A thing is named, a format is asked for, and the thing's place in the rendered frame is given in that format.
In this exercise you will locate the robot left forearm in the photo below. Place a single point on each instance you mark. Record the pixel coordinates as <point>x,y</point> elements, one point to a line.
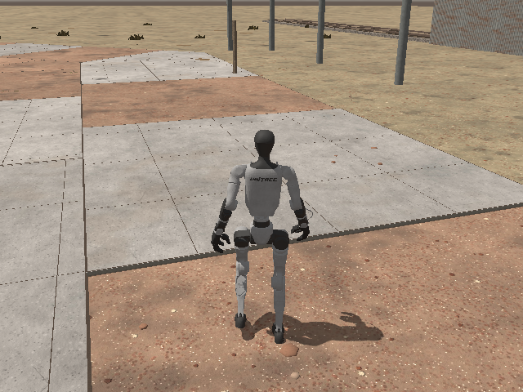
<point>222,219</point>

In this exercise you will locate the robot right forearm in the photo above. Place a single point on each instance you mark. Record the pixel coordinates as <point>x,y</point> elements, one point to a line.
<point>301,216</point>

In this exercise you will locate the robot left hand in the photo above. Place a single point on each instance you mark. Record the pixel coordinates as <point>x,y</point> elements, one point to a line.
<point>216,240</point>

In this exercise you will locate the robot right hand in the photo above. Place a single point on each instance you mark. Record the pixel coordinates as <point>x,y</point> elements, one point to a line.
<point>298,229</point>

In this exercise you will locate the left robot upper arm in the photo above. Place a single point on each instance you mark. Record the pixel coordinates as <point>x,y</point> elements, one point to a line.
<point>237,172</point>

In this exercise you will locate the left robot shin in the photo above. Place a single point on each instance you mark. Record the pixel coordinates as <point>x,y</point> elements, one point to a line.
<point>240,289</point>

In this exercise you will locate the right robot upper arm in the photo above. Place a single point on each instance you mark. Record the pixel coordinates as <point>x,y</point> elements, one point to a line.
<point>289,174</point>

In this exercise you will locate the robot torso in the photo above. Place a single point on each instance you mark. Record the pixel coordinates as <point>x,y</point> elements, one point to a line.
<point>262,194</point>

